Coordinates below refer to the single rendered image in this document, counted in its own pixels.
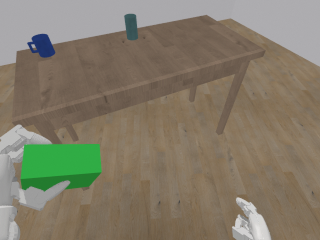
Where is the left robot forearm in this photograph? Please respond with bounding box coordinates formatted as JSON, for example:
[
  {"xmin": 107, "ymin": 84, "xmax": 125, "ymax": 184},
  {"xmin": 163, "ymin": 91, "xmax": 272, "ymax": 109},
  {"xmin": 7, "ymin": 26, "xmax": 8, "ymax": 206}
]
[{"xmin": 0, "ymin": 204, "xmax": 21, "ymax": 240}]

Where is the sponge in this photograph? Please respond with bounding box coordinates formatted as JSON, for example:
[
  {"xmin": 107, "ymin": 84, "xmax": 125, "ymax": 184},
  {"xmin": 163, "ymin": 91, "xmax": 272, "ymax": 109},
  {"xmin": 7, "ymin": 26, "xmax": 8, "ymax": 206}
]
[{"xmin": 20, "ymin": 144, "xmax": 102, "ymax": 192}]

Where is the table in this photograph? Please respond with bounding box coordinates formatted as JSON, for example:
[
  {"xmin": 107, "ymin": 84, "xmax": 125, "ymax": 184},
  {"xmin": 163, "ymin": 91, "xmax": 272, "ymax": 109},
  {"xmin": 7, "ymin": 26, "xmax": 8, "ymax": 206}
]
[{"xmin": 11, "ymin": 15, "xmax": 266, "ymax": 191}]

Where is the right robot hand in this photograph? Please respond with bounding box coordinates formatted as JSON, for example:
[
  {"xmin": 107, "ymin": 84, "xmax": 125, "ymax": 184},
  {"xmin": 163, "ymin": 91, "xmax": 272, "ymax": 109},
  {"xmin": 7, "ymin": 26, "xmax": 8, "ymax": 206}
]
[{"xmin": 232, "ymin": 197, "xmax": 272, "ymax": 240}]

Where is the left robot hand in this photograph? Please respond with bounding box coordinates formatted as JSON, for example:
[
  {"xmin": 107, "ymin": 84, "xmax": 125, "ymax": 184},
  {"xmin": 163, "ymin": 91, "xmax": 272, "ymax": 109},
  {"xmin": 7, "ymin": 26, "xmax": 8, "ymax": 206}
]
[{"xmin": 0, "ymin": 124, "xmax": 71, "ymax": 211}]

